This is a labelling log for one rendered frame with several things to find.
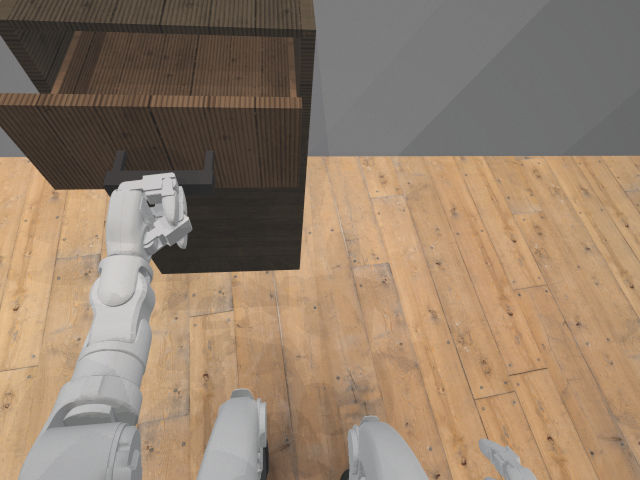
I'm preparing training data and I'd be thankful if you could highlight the robot left thigh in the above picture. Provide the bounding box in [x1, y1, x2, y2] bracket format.
[196, 397, 267, 480]

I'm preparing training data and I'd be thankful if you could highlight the handle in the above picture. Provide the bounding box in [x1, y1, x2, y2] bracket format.
[103, 150, 216, 196]

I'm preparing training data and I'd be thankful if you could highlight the robot left upper arm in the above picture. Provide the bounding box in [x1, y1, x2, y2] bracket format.
[24, 422, 142, 480]

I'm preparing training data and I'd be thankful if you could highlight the right robot hand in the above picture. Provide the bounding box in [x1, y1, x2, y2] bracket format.
[479, 438, 537, 480]

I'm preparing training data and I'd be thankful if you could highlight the left robot forearm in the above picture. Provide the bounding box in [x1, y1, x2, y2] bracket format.
[18, 254, 156, 480]

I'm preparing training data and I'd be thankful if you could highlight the robot right thigh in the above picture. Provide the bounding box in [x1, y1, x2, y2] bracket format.
[348, 422, 429, 480]

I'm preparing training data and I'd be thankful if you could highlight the robot thigh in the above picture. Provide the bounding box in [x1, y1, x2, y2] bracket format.
[196, 397, 267, 480]
[348, 422, 429, 480]

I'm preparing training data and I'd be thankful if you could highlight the drawer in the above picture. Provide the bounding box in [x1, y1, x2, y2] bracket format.
[0, 31, 302, 190]

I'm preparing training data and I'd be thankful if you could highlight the left robot hand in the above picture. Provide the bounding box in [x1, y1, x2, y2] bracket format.
[106, 172, 192, 263]

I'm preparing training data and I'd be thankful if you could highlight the cabinet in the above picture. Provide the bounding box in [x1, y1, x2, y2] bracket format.
[0, 0, 316, 274]

